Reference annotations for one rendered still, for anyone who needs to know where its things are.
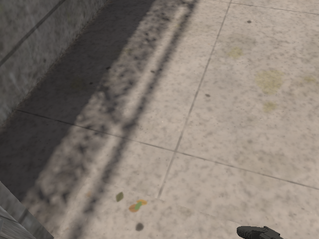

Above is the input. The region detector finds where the right robot hand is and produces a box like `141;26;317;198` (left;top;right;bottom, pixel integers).
237;226;283;239

